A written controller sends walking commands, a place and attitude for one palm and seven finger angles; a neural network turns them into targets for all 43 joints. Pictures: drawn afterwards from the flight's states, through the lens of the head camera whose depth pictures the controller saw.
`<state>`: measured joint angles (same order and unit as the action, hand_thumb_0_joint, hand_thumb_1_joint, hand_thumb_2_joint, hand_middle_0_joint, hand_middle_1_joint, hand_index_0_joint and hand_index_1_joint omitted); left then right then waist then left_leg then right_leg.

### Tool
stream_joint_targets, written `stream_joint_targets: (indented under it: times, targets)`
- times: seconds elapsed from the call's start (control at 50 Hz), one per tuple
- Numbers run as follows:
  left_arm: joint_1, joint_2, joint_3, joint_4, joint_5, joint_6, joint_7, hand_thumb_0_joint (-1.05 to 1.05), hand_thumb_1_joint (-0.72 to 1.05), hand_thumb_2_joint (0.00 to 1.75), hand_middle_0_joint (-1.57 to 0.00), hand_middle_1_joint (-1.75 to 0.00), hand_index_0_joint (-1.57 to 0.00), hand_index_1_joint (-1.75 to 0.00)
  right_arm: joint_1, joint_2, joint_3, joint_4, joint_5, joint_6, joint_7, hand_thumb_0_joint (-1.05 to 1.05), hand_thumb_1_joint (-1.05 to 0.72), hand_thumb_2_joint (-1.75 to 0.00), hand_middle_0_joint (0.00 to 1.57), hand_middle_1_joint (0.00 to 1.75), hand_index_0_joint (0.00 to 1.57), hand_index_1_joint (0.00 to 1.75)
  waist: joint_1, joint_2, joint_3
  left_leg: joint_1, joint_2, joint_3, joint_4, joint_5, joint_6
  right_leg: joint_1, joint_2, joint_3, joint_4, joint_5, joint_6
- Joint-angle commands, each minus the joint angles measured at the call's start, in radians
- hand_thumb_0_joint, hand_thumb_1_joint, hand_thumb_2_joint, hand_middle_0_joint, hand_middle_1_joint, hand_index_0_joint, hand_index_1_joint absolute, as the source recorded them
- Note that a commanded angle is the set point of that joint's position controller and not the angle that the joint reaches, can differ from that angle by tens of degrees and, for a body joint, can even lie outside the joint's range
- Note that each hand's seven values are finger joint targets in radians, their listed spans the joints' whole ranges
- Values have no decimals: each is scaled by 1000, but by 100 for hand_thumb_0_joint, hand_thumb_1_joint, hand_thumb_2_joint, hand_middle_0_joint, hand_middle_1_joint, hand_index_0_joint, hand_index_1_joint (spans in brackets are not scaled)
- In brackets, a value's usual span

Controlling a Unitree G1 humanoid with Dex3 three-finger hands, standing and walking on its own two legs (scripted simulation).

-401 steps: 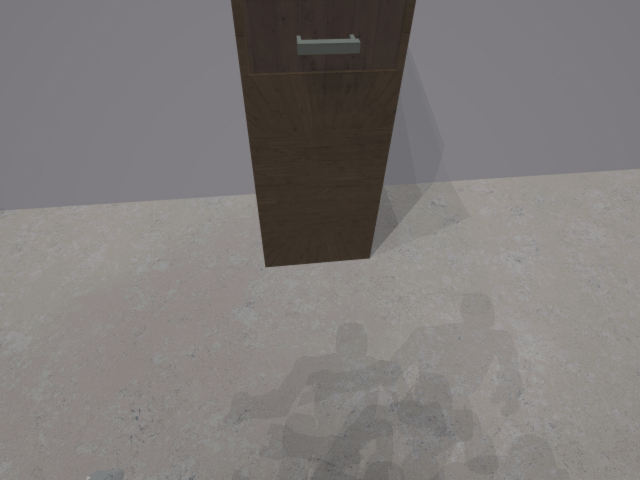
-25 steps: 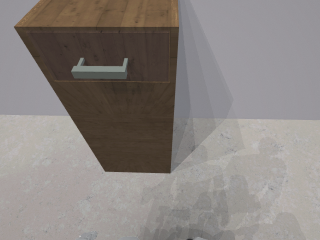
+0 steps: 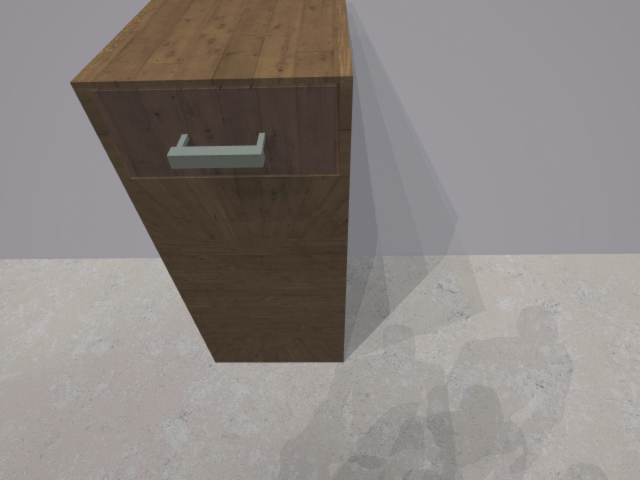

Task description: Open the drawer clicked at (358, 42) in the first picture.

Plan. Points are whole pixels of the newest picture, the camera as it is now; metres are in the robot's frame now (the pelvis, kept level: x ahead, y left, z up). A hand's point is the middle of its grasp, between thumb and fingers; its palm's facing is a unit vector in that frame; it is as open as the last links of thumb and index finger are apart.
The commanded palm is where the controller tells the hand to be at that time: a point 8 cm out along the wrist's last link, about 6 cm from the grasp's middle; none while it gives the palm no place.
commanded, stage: come to a stop and stand still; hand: left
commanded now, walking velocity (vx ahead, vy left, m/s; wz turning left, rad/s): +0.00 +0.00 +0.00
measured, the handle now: (219, 148) +0.58 +0.20 +0.11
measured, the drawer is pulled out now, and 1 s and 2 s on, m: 0.00 0.00 0.00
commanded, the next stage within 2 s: look again from close up in 0.34 s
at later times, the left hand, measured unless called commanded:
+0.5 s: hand out of the picture -0.02 +0.15 -0.18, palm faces +0.03 -0.98 -0.17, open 7.4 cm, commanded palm none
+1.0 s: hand out of the picture +0.01 +0.21 -0.18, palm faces +0.03 -0.98 -0.19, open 7.4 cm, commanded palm none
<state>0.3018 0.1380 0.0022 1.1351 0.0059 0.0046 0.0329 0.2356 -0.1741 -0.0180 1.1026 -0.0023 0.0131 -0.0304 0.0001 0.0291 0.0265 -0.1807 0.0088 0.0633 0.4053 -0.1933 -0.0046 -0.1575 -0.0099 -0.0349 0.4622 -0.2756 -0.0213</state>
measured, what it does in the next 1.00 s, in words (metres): stands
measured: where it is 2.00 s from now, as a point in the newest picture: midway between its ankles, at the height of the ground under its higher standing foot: outside the picture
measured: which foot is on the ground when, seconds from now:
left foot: down 0.00-1.00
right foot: down 0.00-1.00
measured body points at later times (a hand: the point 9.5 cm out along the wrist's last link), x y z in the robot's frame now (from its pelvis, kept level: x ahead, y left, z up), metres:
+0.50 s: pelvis -0.01 -0.01 +0.00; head +0.01 -0.01 +0.45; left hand -0.02 +0.20 -0.16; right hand -0.06 -0.21 -0.17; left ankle +0.01 +0.12 -0.74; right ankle -0.01 -0.10 -0.74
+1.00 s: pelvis +0.01 +0.03 +0.00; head +0.01 +0.04 +0.45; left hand +0.01 +0.26 -0.16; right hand +0.02 -0.19 -0.16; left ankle +0.00 +0.12 -0.74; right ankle -0.01 -0.10 -0.74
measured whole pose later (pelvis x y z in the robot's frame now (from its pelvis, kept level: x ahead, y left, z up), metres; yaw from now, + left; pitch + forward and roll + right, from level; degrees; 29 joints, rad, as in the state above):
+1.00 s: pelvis +0.01 +0.03 +0.00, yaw +0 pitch -1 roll +0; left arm 0.30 0.16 0.00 1.08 0.01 -0.01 0.04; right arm 0.28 -0.16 0.02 1.09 -0.01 -0.03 -0.03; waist 0.01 -0.01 0.01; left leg -0.20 -0.03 0.06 0.49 -0.27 0.05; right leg -0.17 -0.04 -0.02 0.49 -0.30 0.02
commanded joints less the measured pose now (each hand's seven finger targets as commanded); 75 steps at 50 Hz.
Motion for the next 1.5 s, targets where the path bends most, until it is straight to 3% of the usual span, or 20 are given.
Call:
stream_joint_targets:
  times: [0.0,0.16,0.4,0.42,0.44,0.48,0.5,0.54,0.58,0.64,1.0,1.12,1.18,1.22,1.28,1.32,1.34,1.36,1.4,1.48]
  targets:
    - [9,104,14,-36,-1,-14,7,0,90,90,-20,-30,-20,-30,69,-59,-2,0,-6,-11,2,0,-90,-90,20,30,20,30,-16,-85,67,49,85,-80,-64,18,16,-135,-111,127,-183,-3,-9]
    - [37,90,21,-29,-1,-7,8,0,90,90,-20,-30,-20,-30,128,-31,4,29,-12,-6,-1,0,-90,-90,20,30,20,30,-9,-40,108,-14,73,-77,-60,-65,12,-164,-100,129,-208,-145,-13]
    - [69,55,19,-19,-4,-13,8,0,90,90,-20,-30,-20,-30,177,-5,6,41,-11,-20,-9,0,-90,-90,20,30,20,30,-1,-27,63,-19,86,-92,-62,-11,18,-111,-90,103,-162,-20,-15]
    - [153,95,9,-2,19,-52,42,0,90,90,-20,-30,-20,-30,20,-42,8,-33,-7,-41,7,0,-90,-90,20,30,20,30,59,-84,103,-138,80,-52,188,-11,-16,-87,-158,187,-153,439,16]
    - [94,138,16,-53,15,-63,35,0,90,90,-20,-30,-20,-30,115,9,5,-66,-8,-27,14,0,-90,-90,20,30,20,30,-29,-100,4,-123,50,-62,220,-161,-4,-72,-226,219,-174,254,-43]
    - [30,135,23,-93,13,-67,26,0,90,90,-20,-30,-20,-30,152,5,7,-67,-16,-20,23,0,-90,-90,20,30,20,30,-41,-80,-28,-78,42,-44,230,-127,10,-115,-190,178,-167,24,-90]
    - [24,124,22,-97,11,-68,23,0,90,90,-20,-30,-20,-30,167,7,10,-64,-17,-27,22,0,-90,-90,20,30,20,30,-48,-65,-26,-50,38,-45,173,-68,11,-127,-171,156,-137,57,-90]
    - [37,89,17,-95,6,-63,22,0,90,90,-20,-30,-20,-30,192,-12,14,-60,-16,-42,15,0,-90,-90,20,30,20,30,-40,-30,4,-43,74,-84,82,39,27,-129,-103,111,-68,76,-63]
    - [69,83,14,-86,7,-47,19,0,90,90,-20,-30,-20,-30,168,-31,18,-60,-17,-52,9,0,-90,-90,20,30,20,30,-5,106,17,-91,108,-134,40,152,50,-67,-63,62,-1,84,-39]
    - [77,78,8,-77,6,-38,13,0,90,90,-20,-30,-20,-30,134,-50,17,-70,-13,-48,1,0,-90,-90,20,30,20,30,1,-34,55,-118,98,-131,18,73,53,-59,-67,64,-18,88,-25]
    - [72,104,8,-74,10,-24,7,0,90,90,-20,-30,-20,-30,98,-91,17,-42,-12,-54,-3,0,-90,-90,20,30,20,30,4,-16,23,-21,101,-120,-35,163,60,-30,-85,55,-36,140,0]
    - [72,79,13,-82,30,-7,-14,0,90,90,-20,-30,-20,-30,121,-131,-12,-38,-22,-34,-5,0,-90,-90,20,30,20,30,-12,58,122,-68,195,-261,-174,-324,123,-179,-19,-24,82,-123,-11]
    - [80,66,20,-95,33,-7,-26,0,90,90,-20,-30,-20,-30,139,-137,-24,-49,-24,-35,-9,0,-90,-90,20,30,20,30,-13,68,109,-59,242,-316,-168,-340,168,-225,-13,-30,145,-147,-19]
    - [113,56,25,-91,31,-15,-31,0,90,90,-20,-30,-20,-30,127,-130,-27,-56,-25,-40,-10,0,-90,-90,20,30,20,30,4,49,69,-79,222,-260,-102,-243,157,-156,-20,-24,78,-100,-25]
    - [192,93,37,-65,26,-32,-25,0,90,90,-20,-30,-20,-30,97,-76,-16,-71,-20,-53,-5,0,-90,-90,20,30,20,30,37,-91,48,-248,97,-92,102,-142,97,51,-105,109,-36,-24,-65]
    - [288,155,55,-31,22,-44,-11,0,90,90,-20,-30,-20,-30,36,-27,-6,-105,-19,-56,4,0,-90,-90,20,30,20,30,70,-301,52,-431,-3,49,405,-320,51,169,-287,329,-158,191,-165]
    - [312,139,51,-24,25,-50,-3,0,90,90,-20,-30,-20,-30,-23,-28,-7,-120,-19,-54,6,0,-90,-90,20,30,20,30,89,-228,79,-481,11,12,536,-391,51,161,-339,375,-171,367,-222]
    - [304,121,48,-23,27,-54,5,0,90,90,-20,-30,-20,-30,-32,-9,-5,-123,-16,-53,7,0,-90,-90,20,30,20,30,72,-131,84,-490,30,-12,591,-383,49,166,-359,358,-149,505,-247]
    - [229,113,41,-41,33,-58,14,0,90,90,-20,-30,-20,-30,-17,15,3,-106,-8,-51,15,0,-90,-90,20,30,20,30,37,-88,63,-413,40,-17,488,-346,38,144,-298,209,-88,719,-207]
    - [127,96,26,-62,11,-44,17,0,90,90,-20,-30,-20,-30,112,15,15,-34,-2,-42,5,0,-90,-90,20,30,20,30,-33,-119,-5,16,14,13,68,130,18,-46,-148,37,32,616,-69]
